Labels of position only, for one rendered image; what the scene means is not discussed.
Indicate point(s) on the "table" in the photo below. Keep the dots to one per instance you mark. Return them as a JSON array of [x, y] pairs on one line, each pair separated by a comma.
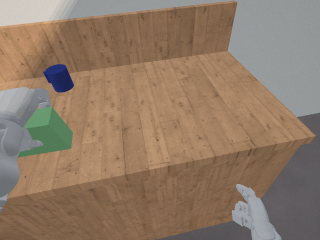
[[165, 121]]

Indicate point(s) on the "robot left forearm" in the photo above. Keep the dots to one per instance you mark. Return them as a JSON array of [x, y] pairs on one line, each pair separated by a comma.
[[11, 136]]

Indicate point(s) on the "sponge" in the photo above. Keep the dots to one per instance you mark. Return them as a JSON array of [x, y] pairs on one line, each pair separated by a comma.
[[47, 126]]

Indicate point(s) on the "left robot hand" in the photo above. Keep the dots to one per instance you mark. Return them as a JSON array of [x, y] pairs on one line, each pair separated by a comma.
[[17, 105]]

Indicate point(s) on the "right robot hand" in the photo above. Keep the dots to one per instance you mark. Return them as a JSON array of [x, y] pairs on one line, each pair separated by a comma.
[[246, 213]]

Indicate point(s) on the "robot right forearm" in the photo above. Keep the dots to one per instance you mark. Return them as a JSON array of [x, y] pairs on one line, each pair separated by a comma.
[[264, 230]]

